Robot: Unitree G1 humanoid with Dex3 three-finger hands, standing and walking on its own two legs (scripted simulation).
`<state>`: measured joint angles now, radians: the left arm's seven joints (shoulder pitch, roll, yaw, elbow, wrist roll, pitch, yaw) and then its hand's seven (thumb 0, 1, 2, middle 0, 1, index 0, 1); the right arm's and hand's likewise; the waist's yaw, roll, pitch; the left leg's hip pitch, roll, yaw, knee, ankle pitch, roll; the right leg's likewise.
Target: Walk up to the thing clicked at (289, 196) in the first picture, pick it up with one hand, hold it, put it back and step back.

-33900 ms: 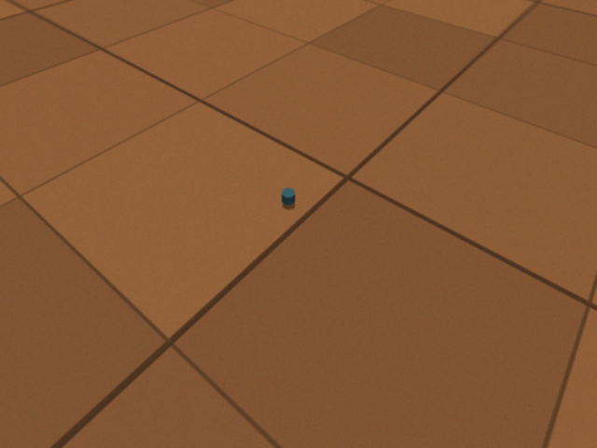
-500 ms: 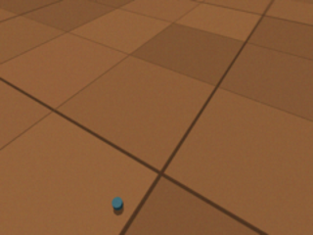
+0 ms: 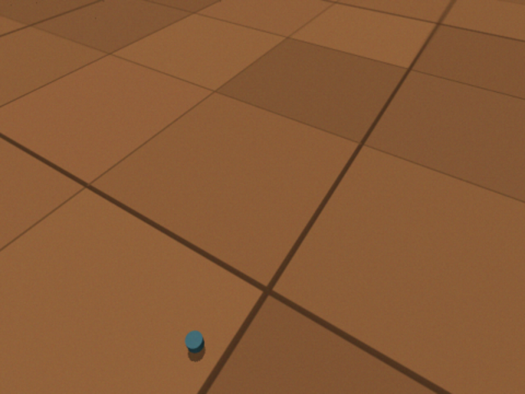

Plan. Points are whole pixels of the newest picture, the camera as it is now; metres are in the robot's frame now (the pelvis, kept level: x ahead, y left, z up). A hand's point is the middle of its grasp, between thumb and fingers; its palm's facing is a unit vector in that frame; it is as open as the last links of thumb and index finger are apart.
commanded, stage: stand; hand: left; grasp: from above
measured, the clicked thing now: (194, 341) +0.43 +0.25 -0.76
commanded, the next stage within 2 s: step back in 0.26 s
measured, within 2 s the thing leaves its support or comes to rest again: neither
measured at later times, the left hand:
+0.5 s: hand out of the picture +0.08 +0.29 -0.17, palm faces +0.00 -0.92 -0.38, open 7.4 cm
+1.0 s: hand out of the picture -0.01 +0.30 -0.17, palm faces -0.08 -0.91 -0.40, open 7.4 cm
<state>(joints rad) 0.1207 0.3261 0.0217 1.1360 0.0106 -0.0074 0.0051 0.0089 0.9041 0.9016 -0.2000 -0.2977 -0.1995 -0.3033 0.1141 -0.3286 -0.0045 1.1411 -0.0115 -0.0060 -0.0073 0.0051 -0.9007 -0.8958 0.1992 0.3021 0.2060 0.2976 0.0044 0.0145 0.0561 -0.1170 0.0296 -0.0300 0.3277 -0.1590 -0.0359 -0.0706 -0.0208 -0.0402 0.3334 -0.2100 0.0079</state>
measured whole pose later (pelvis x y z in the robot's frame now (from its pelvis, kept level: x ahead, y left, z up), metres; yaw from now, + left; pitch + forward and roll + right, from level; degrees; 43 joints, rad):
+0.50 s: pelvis -0.03 +0.02 -0.02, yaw +1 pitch -2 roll +0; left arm 0.07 0.37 0.07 0.99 0.01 0.04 0.01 0.01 0.90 0.90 -0.20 -0.30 -0.20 -0.30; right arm 0.10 -0.40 -0.05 1.00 0.01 0.04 0.01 0.00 -0.90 -0.90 0.20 0.30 0.21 0.30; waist -0.01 0.00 0.16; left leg -0.33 -0.03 -0.03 0.76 -0.41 0.03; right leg -0.25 -0.06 -0.03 0.56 -0.28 0.02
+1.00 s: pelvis -0.12 +0.04 -0.03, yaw -4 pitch -4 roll -1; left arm 0.13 0.35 0.07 0.91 0.02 0.04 0.01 0.01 0.90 0.90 -0.20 -0.30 -0.20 -0.30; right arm 0.08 -0.37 -0.04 0.87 -0.01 0.04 -0.02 0.00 -0.90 -0.90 0.20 0.30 0.21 0.30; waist -0.01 0.05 0.21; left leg -0.37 0.03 0.06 0.70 -0.26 0.04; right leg -0.24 0.06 0.03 0.65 -0.35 -0.02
